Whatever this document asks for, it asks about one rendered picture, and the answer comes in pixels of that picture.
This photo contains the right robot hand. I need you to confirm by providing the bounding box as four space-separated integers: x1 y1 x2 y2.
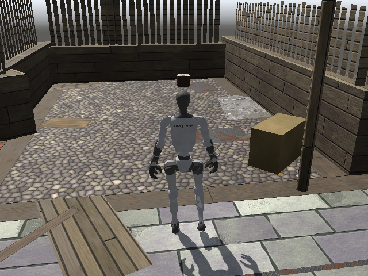
205 160 219 174

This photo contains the left robot hand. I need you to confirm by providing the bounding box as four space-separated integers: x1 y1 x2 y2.
149 165 162 179

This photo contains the robot right shin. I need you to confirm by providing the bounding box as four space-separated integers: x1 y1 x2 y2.
195 185 204 224

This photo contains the robot right upper arm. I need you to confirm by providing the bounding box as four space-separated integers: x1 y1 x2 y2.
195 116 212 147

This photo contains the robot left upper arm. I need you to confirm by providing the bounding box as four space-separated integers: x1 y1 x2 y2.
156 116 171 148

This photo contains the robot right forearm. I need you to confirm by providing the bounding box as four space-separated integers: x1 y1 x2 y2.
206 138 217 162

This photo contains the robot right thigh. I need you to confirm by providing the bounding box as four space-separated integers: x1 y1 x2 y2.
191 160 204 195

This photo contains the robot left forearm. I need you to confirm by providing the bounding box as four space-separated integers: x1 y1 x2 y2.
150 140 162 166

